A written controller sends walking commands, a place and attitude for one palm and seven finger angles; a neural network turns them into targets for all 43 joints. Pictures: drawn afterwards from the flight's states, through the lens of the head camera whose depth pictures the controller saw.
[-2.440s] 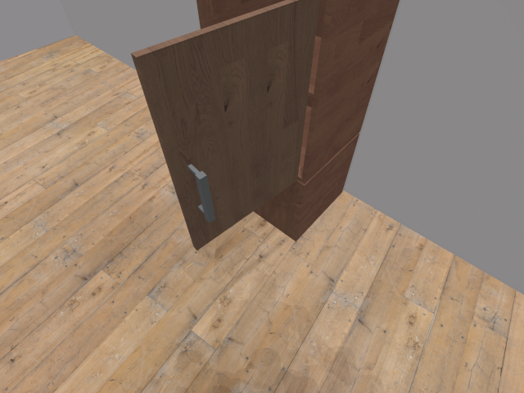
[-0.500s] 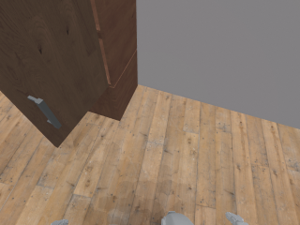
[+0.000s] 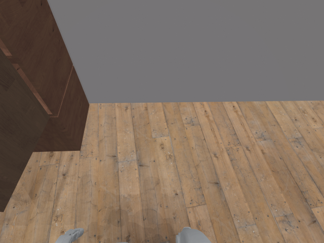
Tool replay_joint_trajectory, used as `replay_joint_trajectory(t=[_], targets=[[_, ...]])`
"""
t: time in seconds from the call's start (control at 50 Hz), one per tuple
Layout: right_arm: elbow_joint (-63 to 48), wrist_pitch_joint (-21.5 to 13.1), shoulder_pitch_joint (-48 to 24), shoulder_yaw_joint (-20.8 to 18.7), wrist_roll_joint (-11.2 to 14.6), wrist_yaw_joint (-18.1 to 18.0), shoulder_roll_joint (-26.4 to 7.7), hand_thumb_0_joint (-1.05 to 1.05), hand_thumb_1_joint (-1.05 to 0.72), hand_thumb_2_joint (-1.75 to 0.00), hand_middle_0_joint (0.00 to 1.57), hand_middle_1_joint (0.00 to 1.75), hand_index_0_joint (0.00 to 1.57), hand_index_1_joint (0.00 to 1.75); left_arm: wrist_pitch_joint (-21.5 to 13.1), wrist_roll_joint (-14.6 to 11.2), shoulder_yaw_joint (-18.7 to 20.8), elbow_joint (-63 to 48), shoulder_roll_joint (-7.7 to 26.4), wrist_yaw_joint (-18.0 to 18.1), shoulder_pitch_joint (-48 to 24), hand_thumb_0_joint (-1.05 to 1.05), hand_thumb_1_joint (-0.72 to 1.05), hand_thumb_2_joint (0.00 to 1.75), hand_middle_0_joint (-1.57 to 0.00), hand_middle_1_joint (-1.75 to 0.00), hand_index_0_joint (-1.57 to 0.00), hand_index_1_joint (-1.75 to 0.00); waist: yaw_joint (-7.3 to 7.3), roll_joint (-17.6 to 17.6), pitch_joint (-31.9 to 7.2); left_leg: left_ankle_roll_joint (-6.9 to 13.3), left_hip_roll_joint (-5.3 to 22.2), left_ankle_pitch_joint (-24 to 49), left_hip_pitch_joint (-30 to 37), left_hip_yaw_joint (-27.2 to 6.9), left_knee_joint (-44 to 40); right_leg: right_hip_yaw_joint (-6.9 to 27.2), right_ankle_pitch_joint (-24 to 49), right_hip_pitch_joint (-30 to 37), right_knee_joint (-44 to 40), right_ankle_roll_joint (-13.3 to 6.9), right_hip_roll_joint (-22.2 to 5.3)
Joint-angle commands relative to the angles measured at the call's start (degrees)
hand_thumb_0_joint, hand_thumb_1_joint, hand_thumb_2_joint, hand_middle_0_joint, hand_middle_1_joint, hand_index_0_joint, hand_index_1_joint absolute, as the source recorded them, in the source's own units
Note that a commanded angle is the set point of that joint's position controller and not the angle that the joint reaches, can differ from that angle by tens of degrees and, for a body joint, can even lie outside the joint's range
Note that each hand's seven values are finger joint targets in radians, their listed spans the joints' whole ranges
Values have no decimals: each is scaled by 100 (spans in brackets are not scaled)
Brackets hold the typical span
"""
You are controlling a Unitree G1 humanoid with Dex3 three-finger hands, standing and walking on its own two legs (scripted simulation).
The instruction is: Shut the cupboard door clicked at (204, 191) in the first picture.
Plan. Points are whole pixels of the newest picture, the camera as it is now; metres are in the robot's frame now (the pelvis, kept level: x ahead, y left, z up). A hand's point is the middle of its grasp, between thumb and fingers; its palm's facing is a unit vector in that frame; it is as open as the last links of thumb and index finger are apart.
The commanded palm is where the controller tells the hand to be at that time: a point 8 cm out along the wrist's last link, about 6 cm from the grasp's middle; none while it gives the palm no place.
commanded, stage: walk to a spot facing it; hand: left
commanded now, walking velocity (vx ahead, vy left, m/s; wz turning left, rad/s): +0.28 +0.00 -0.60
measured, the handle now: out of the picture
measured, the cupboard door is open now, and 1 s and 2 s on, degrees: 83 83 83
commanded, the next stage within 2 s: turn to face it in 1.08 s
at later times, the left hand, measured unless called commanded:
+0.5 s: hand (121, 202) +0.24 +0.13 -0.18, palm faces -0.34 -0.92 -0.19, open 7.4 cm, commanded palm none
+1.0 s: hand (177, 141) +0.45 -0.05 -0.16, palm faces -0.47 -0.85 -0.22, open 7.2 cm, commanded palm none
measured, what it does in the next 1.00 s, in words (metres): walks ahead, turning right: right foot, then left foot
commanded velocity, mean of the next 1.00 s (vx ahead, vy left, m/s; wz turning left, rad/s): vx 0.34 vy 0.00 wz -0.37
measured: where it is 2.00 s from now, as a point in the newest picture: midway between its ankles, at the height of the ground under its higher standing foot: (215, 182)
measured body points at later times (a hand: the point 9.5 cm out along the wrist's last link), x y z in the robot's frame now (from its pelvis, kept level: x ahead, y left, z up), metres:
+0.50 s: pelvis +0.13 -0.05 -0.01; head +0.17 -0.05 +0.44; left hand +0.26 +0.18 -0.16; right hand +0.13 -0.32 -0.13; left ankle +0.20 +0.07 -0.73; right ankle +0.03 -0.14 -0.69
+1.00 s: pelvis +0.31 -0.19 +0.01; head +0.35 -0.21 +0.46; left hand +0.48 +0.00 -0.14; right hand +0.22 -0.42 -0.14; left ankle +0.43 -0.08 -0.69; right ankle +0.23 -0.24 -0.73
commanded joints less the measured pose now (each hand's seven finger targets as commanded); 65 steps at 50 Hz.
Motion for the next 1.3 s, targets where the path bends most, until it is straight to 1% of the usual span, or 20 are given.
replay_joint_trajectory(t=[0.0,0.08,0.12,0.16,0.2,0.38,0.42,0.44,0.56,0.68,0.7,0.74,0.78,0.84,1.04,1.08,1.1,1.16,1.22,1.28], targets=[[-220,-181,349,-277,-32,-38,-1147,0,-90,-90,20,30,20,30,-309,-8,129,-717,328,-183,-675,0,90,90,-20,-30,-20,-30,-57,1384,-480,676,1442,276,993,-790,-1742,-477,118,-490,11,110,-503],[-12,-177,816,-324,-12,9,-1212,0,-90,-90,20,30,20,30,-410,-27,57,-634,170,-210,-747,0,90,90,-20,-30,-20,-30,-231,1417,-675,476,1397,1316,1142,5,-1075,-1110,135,626,-1586,-19,-170],[-45,-154,616,-328,34,38,-1196,0,-90,-90,20,30,20,30,-458,-23,154,-304,389,-173,23,0,90,90,-20,-30,-20,-30,192,935,-809,154,1112,893,259,464,-13,-1197,910,2252,-2636,-197,20],[-681,-158,-499,-163,166,122,-501,0,-90,-90,20,30,20,30,-530,-44,483,166,1654,22,1628,0,90,90,-20,-30,-20,-30,1088,-1895,-875,-339,35,-2179,-2760,799,2975,2767,1283,4081,-3945,-1389,-2513],[-665,-186,-664,-260,159,100,-734,0,-90,-90,20,30,20,30,-529,-51,409,30,1405,160,1098,0,90,90,-20,-30,-20,-30,704,-1103,-551,-272,453,-1557,-2804,-369,3377,2518,556,3092,-3882,-1629,-2298],[66,-307,741,-290,88,149,-529,0,-90,-90,20,30,20,30,-613,-14,286,-147,796,89,-95,0,90,90,-20,-30,-20,-30,-395,-256,-521,-251,-133,358,1431,368,-408,896,262,299,-3011,-790,-845],[338,-414,2059,-488,-96,18,-1541,0,-90,-90,20,30,20,30,-603,-80,104,-437,76,30,-119,0,90,90,-20,-30,-20,-30,-860,2367,-984,775,2490,-1445,2708,-3213,-2006,-377,-936,-1475,551,-182,268],[257,-385,1963,-433,-31,-7,-1483,0,-90,-90,20,30,20,30,-683,-24,121,-618,330,-4,-562,0,90,90,-20,-30,-20,-30,-785,1278,-666,1274,2889,-1269,2357,-3665,-2114,131,-617,-1784,1224,-265,-377],[197,-460,889,-233,-9,17,-738,0,-90,-90,20,30,20,30,-526,23,43,-304,-84,-204,-463,0,90,90,-20,-30,-20,-30,-77,1316,-380,574,1461,1199,1287,-64,-1899,-522,860,-789,192,-54,-797],[359,-305,855,-274,9,86,-828,0,-90,-90,20,30,20,30,-573,32,79,-103,34,-158,-146,0,90,90,-20,-30,-20,-30,174,835,-575,363,1289,1500,792,678,-944,-1328,1336,1485,-2042,-218,-175],[343,-295,740,-254,51,103,-764,0,-90,-90,20,30,20,30,-616,36,162,163,290,-111,589,0,90,90,-20,-30,-20,-30,530,367,-847,196,1039,1713,229,912,80,-1174,1324,2698,-2315,-368,-132],[-132,-312,127,-144,203,174,-202,0,-90,-90,20,30,20,30,-693,-49,466,592,1437,89,2219,0,90,90,-20,-30,-20,-30,1213,-1777,-1499,-164,-82,-1845,-2348,783,3465,2843,1046,4546,-3871,-1514,-2709],[-38,-315,-313,-239,147,122,-326,0,-90,-90,20,30,20,30,-675,-81,351,452,1019,228,1434,0,90,90,-20,-30,-20,-30,822,-1022,-669,-128,479,-1032,-2833,-269,4071,2273,1332,3461,-3928,-1587,-2486],[362,-182,198,-229,58,155,-91,0,-90,-90,20,30,20,30,-776,-20,182,306,454,273,585,0,90,90,-20,-30,-20,-30,159,-865,-569,-209,589,-504,-1461,-181,2760,727,2264,2036,-3980,-1224,-1859],[532,-363,296,-251,44,220,-189,0,-90,-90,20,30,20,30,-861,-79,164,788,444,207,838,0,90,90,-20,-30,-20,-30,-157,12,-519,15,-68,930,776,369,-603,40,3034,1841,-2800,-769,-1147],[889,-392,1769,-465,-87,96,-1203,0,-90,-90,20,30,20,30,-841,-128,45,564,-38,164,977,0,90,90,-20,-30,-20,-30,-646,1812,-1374,1125,2079,1128,2876,-2359,-1242,-874,339,-185,323,-268,-86],[892,-296,1832,-446,-43,79,-1216,0,-90,-90,20,30,20,30,-866,-68,20,379,39,182,648,0,90,90,-20,-30,-20,-30,-682,1426,-1186,1496,2538,579,2385,-2978,-1667,-408,-801,-556,1375,-324,-117],[628,-337,736,-274,-6,46,-562,0,-90,-90,20,30,20,30,-762,-13,60,373,20,100,179,0,90,90,-20,-30,-20,-30,-187,1070,-45,1088,1991,253,746,-1861,-2103,-104,223,-901,1477,-188,-825],[624,-343,337,-208,21,14,-523,0,-90,-90,20,30,20,30,-670,-35,-42,516,-286,74,516,0,90,90,-20,-30,-20,-30,107,1062,-442,865,1224,2141,267,-526,-1619,-628,358,700,-839,-19,-740],[638,-222,118,-250,120,25,-511,0,-90,-90,20,30,20,30,-713,-18,-29,797,-162,116,1119,0,90,90,-20,-30,-20,-30,362,511,-852,538,578,1129,-186,-358,-782,-1058,1693,2192,-2421,83,-369]])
